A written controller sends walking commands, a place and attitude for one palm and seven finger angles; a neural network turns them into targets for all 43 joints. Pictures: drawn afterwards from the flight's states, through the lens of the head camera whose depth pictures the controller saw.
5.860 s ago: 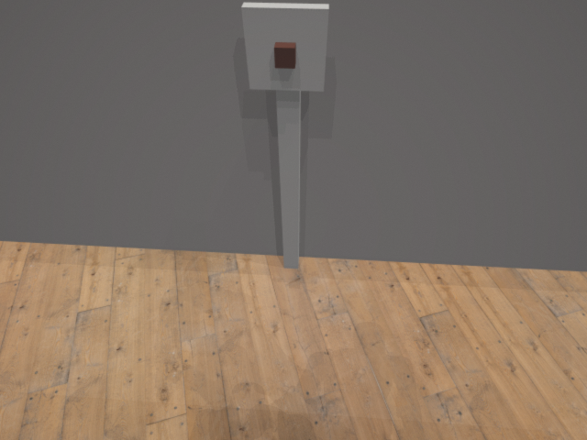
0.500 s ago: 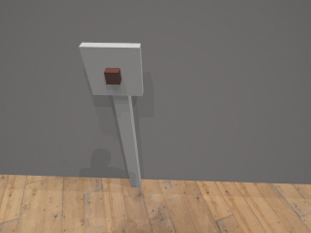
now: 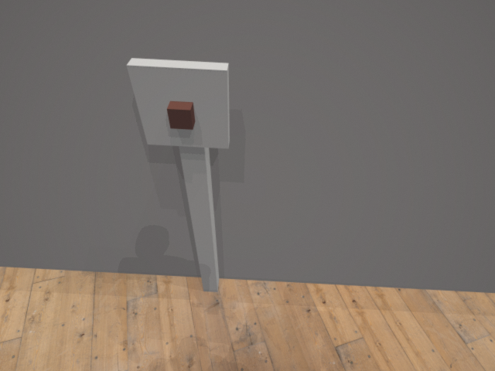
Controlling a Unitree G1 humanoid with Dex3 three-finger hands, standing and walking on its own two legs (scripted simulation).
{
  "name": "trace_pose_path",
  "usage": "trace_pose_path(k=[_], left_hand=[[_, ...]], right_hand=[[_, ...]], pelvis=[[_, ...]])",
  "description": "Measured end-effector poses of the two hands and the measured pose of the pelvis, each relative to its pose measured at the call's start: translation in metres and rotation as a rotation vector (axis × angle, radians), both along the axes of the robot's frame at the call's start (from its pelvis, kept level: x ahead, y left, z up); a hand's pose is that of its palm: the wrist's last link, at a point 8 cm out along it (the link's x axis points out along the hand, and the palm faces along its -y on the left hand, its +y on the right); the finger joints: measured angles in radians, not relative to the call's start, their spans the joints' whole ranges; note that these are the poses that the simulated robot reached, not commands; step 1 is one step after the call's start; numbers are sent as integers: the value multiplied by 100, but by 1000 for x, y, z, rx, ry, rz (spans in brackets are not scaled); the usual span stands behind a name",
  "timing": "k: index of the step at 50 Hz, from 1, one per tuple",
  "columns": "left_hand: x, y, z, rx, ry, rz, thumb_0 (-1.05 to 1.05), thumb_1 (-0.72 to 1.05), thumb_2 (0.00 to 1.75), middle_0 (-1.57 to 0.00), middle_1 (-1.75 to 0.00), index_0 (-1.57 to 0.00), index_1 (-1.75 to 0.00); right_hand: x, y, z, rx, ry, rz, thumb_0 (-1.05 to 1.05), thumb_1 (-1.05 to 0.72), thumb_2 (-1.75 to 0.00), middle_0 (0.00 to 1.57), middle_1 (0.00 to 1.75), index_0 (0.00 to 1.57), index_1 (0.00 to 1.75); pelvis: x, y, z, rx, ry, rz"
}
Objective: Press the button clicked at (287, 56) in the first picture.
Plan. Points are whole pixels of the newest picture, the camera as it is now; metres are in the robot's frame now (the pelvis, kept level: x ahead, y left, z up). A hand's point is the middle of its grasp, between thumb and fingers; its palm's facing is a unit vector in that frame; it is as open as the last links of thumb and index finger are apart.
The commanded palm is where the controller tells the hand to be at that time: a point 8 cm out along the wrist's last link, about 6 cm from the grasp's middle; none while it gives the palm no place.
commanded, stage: look again from close up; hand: left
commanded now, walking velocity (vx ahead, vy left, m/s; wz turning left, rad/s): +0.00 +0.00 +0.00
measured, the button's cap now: (181, 114) +0.54 +0.17 +0.14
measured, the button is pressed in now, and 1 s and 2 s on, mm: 0 0 0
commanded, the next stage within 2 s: raise the hand and make a fist in 0.28 s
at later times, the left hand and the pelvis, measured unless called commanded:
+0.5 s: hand out of the picture +0.15 +0.19 -0.09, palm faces +0.27 -0.94 -0.23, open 7.1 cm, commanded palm +0.13 +0.22 -0.05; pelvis +0.04 -0.01 +0.00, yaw +2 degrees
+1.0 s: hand (150, 313) +0.20 +0.16 +0.03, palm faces +0.11 -0.99 -0.10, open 4.1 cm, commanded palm +0.16 +0.22 +0.01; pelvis +0.06 -0.05 -0.07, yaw +6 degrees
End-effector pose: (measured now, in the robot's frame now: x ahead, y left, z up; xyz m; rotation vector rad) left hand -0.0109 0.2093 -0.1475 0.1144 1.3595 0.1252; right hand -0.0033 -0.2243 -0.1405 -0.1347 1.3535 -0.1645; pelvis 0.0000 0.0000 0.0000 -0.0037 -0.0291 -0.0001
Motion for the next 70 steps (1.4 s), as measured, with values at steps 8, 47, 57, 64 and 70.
trace_pose_path(k=[8, 47, 57, 64, 70], left_hand=[[16, 3, 4, 18, -10, -4, 0, 91, 90, -20, -30, -20, -30], [156, 12, 159, 110, -1348, 0, 2, 90, 90, -74, -89, -73, -89], [228, -8, 163, -152, -1217, -217, 1, 90, 90, -101, -118, -101, -119], [210, 23, 203, 10, -1345, -85, 2, 90, 90, -118, -138, -118, -138], [208, 14, 196, -65, -1338, -146, 1, 90, 90, -126, -146, -126, -146]], right_hand=[[12, 4, -2, 19, -1, -3, 1, -91, -90, 20, 30, 20, 29], [327, -28, 52, -57, -907, 355, 1, -91, -90, 20, 30, 20, 30], [247, -17, 10, 46, -708, 151, 2, -90, -90, 21, 31, 21, 30], [204, -40, 21, -47, -649, 112, 2, -90, -90, 21, 30, 20, 30], [206, -46, 35, -95, -707, 149, 2, -91, -90, 20, 30, 20, 30]], pelvis=[[11, -2, 1, 2, 10, 0], [64, -48, -66, -43, 214, 103], [56, -45, -55, -17, 214, 65], [55, -36, -43, -18, 178, 59], [45, -26, -41, -29, 156, 67]])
